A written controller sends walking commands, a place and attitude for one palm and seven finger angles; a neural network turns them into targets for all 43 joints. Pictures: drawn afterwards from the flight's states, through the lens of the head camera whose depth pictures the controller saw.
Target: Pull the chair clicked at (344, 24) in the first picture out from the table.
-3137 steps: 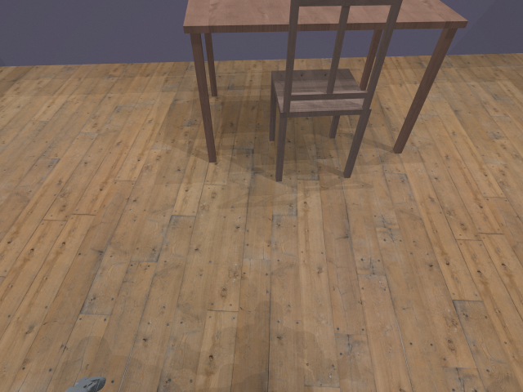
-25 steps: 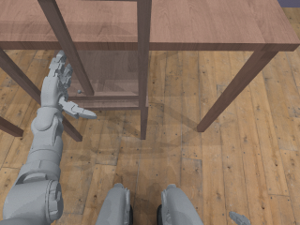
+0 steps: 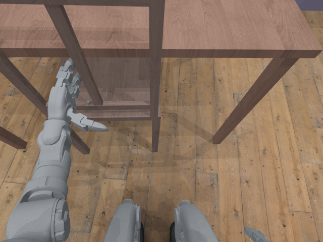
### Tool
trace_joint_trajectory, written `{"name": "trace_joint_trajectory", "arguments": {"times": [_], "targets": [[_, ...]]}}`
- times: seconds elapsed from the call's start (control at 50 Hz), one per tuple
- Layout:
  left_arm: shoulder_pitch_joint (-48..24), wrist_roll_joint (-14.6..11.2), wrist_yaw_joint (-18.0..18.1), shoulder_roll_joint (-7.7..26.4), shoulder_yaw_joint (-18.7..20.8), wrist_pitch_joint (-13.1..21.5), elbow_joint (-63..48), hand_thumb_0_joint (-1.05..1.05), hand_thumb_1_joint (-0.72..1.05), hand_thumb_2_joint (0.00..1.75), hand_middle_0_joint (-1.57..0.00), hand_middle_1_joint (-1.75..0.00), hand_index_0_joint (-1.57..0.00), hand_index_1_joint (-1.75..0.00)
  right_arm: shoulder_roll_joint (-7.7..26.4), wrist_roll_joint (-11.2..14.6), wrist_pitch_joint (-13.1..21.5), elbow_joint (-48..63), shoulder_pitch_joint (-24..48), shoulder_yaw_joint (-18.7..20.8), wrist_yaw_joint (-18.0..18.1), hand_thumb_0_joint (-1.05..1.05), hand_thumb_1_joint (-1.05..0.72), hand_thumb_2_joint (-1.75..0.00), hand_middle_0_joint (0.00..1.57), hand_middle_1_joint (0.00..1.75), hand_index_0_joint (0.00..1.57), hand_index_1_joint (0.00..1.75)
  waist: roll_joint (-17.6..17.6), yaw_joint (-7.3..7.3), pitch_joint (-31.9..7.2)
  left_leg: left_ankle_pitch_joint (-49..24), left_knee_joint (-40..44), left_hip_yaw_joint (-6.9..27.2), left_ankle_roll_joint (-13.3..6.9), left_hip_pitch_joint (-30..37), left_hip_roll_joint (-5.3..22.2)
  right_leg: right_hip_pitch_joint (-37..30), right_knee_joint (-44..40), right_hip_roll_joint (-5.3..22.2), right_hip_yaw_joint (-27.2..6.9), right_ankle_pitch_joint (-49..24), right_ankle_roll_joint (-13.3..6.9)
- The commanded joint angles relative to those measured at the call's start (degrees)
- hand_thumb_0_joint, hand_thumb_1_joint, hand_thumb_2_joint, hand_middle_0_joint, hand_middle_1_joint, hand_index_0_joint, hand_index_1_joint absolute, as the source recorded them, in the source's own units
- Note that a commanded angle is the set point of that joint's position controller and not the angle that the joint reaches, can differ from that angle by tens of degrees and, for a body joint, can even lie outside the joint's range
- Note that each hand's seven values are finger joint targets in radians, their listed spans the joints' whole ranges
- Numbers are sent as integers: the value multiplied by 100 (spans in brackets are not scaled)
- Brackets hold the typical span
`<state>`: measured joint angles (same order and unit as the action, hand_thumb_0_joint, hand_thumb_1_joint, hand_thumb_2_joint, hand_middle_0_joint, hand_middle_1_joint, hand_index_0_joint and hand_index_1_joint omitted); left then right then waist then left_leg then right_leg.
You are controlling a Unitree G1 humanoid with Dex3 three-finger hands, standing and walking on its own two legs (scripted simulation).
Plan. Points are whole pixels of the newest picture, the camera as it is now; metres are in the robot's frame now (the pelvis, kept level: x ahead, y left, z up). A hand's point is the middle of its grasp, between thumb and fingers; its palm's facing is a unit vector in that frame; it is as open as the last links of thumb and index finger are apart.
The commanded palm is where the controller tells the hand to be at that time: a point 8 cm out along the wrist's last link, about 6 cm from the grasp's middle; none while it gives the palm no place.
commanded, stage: hook a spindle and tug to test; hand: left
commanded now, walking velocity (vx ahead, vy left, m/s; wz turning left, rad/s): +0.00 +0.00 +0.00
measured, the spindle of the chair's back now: (82, 68) +0.53 +0.19 +0.05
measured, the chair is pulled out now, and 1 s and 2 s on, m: -0.14 -0.09 -0.05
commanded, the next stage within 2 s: step backward, pulling the chair out in 1.40 s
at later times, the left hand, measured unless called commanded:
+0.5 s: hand (89, 97) +0.46 +0.17 +0.03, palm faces -0.01 -1.00 -0.03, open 11.6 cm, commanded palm +0.43 +0.21 +0.03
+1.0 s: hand (92, 104) +0.44 +0.16 +0.03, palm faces -0.02 -1.00 -0.03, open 6.9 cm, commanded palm +0.41 +0.22 +0.03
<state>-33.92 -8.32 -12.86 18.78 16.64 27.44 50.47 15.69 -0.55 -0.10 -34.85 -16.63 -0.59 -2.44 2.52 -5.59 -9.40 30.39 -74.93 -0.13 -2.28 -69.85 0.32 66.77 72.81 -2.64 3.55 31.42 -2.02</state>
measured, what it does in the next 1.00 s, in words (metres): stands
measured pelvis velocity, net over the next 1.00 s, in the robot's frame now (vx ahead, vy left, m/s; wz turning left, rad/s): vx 0.01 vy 0.00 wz -0.01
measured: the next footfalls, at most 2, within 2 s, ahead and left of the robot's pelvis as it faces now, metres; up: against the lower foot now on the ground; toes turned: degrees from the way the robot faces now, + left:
none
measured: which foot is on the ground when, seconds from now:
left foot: down 0.00-1.00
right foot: down 0.00-1.00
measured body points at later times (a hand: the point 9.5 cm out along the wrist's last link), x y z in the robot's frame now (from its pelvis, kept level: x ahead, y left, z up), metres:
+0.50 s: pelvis +0.01 +0.00 +0.00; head +0.15 +0.02 +0.43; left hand +0.45 +0.23 +0.03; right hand +0.08 -0.26 -0.12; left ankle +0.04 +0.09 -0.61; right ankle +0.02 -0.10 -0.61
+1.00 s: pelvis +0.01 +0.00 +0.00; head +0.14 +0.01 +0.43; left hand +0.44 +0.22 +0.03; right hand +0.10 -0.26 -0.12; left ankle +0.04 +0.09 -0.61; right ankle +0.02 -0.10 -0.61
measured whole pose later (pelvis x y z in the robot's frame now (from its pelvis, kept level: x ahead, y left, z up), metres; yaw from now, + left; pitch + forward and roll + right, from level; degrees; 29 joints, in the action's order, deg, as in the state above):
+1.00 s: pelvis +0.01 +0.00 +0.00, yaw +0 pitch +25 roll -2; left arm -29.6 -8.1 -11.3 16.8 15.9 26.6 45.8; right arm 15.0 -0.4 -0.9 -33.6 -15.6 -0.5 -2.6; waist 2.3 -5.7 -9.7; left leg 31.2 -74.2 -0.6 -2.3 -68.3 0.5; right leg 65.5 72.3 -2.9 2.9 32.0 -1.9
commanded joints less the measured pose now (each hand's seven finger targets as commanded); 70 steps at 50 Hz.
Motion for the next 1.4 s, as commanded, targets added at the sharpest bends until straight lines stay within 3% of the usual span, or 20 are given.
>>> {"name": "trace_joint_trajectory", "arguments": {"times": [0.0, 0.06, 0.12, 0.18, 0.38, 0.48, 0.5, 0.54, 0.62, 0.68, 0.72, 0.76, 0.82, 0.96, 1.04, 1.12, 1.22, 1.26, 1.28, 1.38], "targets": [[-1926, -60, -12, 1076, 199, 364, -1077, 0, -50, 30, -17, -41, -17, -41, 980, 11, 137, 422, -589, 343, 106, 0, -90, -90, 20, 30, 20, 30, 88, -137, -2496, -1603, 817, 364, 45, 2122, -53, -1056, -1051, -52, -297, -1451, 26], [-2143, -20, 19, 1124, 191, 445, -1165, 0, -50, 30, -22, -57, -22, -57, 977, -10, 163, 406, -598, 332, 114, 0, -90, -90, 20, 30, 20, 30, 286, -128, -2606, -1688, 805, 396, 59, 2323, -50, -955, -1013, -53, -284, -1456, 2], [-2158, 47, -14, 907, -51, 464, -1151, 0, -50, 30, -27, -74, -27, -74, 973, -20, 166, 400, -600, 348, 91, 0, -90, -90, 20, 30, 20, 30, 454, -156, -2700, -1792, 801, 429, 82, 2497, -45, -835, -982, -53, -249, -1473, -15], [-2236, 37, -56, 777, -194, 424, -967, 0, -50, 30, -32, -90, -32, -90, 1001, -10, 154, 361, -629, 360, 85, 0, -90, -90, 20, 30, 20, 30, 333, -231, -2629, -1793, 797, 478, 83, 2543, -21, -707, -980, -66, -207, -1437, -18], [-2020, -4, -62, 574, -348, 363, -1196, 0, 6, 54, -50, -145, -50, -145, 989, -4, 96, 335, -687, 410, 34, 0, -90, -90, 20, 30, 20, 30, 435, -180, -2871, -2390, 824, 525, 123, 2951, 1, -752, -980, -72, -134, -1795, -35], [-1847, 3, 55, 745, -79, 325, -971, 0, 34, 66, -50, -145, -50, -145, 963, -13, 51, 339, -686, 391, 33, 0, -90, -90, 20, 30, 20, 30, 93, -172, -2599, -2210, 803, 421, 79, 2479, -32, -997, -994, -64, -185, -1880, 3], [-1852, 5, 77, 822, -4, 343, -1068, 0, 40, 68, -50, -145, -50, -145, 957, -23, 52, 361, -686, 385, 26, 0, -90, -90, 20, 30, 20, 30, 265, -123, -2696, -2277, 806, 410, 82, 2501, -47, -1064, -979, -56, -201, -1937, -3], [-1756, 18, 120, 1058, 206, 349, -1104, 0, 51, 73, -50, -145, -50, -145, 972, -42, 39, 383, -735, 386, 34, 0, -90, -90, 20, 30, 20, 30, 163, -100, -2818, -2440, 751, 410, 78, 2500, -37, -1141, -909, -69, -213, -2102, -4], [-1460, 10, 172, 838, 89, 379, -1485, 0, 73, 83, -50, -145, -50, -145, 892, -34, 21, 489, -644, 378, -4, 0, -90, -90, 20, 30, 20, 30, 409, -13, -2926, -2761, 791, 379, 139, 2756, -16, -1166, -905, -60, -200, -2262, 0], [-1197, -19, 219, 822, 141, 344, -1569, 0, 90, 90, -50, -145, -50, -145, 895, -29, 23, 509, -642, 394, -22, 0, -90, -90, 20, 30, 20, 30, 231, 3, -2933, -2807, 806, 381, 146, 2750, -2, -1268, -927, -73, -186, -2310, 10], [-1290, -26, 237, 938, 217, 345, -1624, 0, 90, 90, -50, -145, -50, -145, 890, -16, 24, 528, -582, 379, -1, 0, -90, -90, 20, 30, 20, 30, 50, -20, -2836, -2489, 799, 321, 96, 2425, -36, -1443, -943, -72, -255, -2280, 29], [-1229, -20, 236, 966, 255, 371, -1707, 0, 90, 90, -50, -145, -50, -145, 878, -15, 44, 554, -559, 367, 8, 0, -90, -90, 20, 30, 20, 30, 251, 31, -2847, -2476, 808, 315, 111, 2465, -44, -1414, -930, -64, -264, -2239, 13], [-1106, -38, 220, 993, 308, 360, -1555, 0, 90, 90, -50, -145, -50, -145, 873, -2, 44, 554, -512, 359, 38, 0, -90, -90, 20, 30, 20, 30, 7, 19, -2618, -2166, 819, 256, 79, 2164, -55, -1495, -986, -60, -309, -2109, 26], [-964, -100, 114, 951, 240, 373, -1792, 0, 90, 90, -50, -145, -50, -145, 869, 14, 101, 635, -457, 339, 59, 0, -90, -90, 20, 30, 20, 30, 212, 90, -2813, -2180, 845, 281, 96, 2330, -65, -1506, -950, -55, -305, -2068, 8], [-806, -171, 49, 984, 282, 340, -1766, 0, 90, 90, -50, -145, -50, -145, 865, 40, 128, 651, -409, 338, 87, 0, -90, -90, 20, 30, 20, 30, -63, 58, -2598, -1930, 810, 214, 46, 1997, -83, -1666, -1012, -58, -383, -2024, 24], [-485, -211, 36, 791, 136, 368, -2181, 0, 90, 90, -50, -145, -50, -145, 841, 49, 169, 698, -359, 366, 76, 0, -90, -90, 20, 30, 20, 30, 214, 161, -2834, -2247, 870, 239, 93, 2391, -65, -1642, -986, -49, -327, -2173, 13], [-446, -220, 76, 734, 45, 385, -2268, 0, 90, 90, -50, -145, -50, -145, 854, 61, 217, 666, -289, 373, 100, 0, -90, -90, 20, 30, 20, 30, -8, 103, -2562, -1940, 879, 245, 70, 2231, -71, -1569, -1061, -50, -354, -1924, 24], [-602, -185, 79, 642, -97, 407, -2308, 0, 90, 90, -50, -145, -50, -145, 846, 68, 238, 645, -261, 356, 116, 0, -90, -90, 20, 30, 20, 30, 241, 68, -2476, -1890, 896, 279, 86, 2339, -68, -1346, -1040, -38, -314, -1791, 7], [-576, -185, 89, 606, -110, 409, -2294, 0, 90, 90, -50, -145, -50, -145, 852, 65, 247, 630, -275, 364, 120, 0, -90, -90, 20, 30, 20, 30, 134, 71, -2417, -1875, 923, 308, 95, 2379, -60, -1323, -1044, -45, -276, -1740, 1], [-563, -188, 110, 689, -34, 415, -2325, 0, 90, 90, -50, -145, -50, -145, 853, 53, 296, 602, -236, 363, 161, 0, -90, -90, 20, 30, 20, 30, 169, 112, -2540, -1893, 872, 295, 93, 2351, -89, -1408, -1035, -24, -320, -1793, 2]]}}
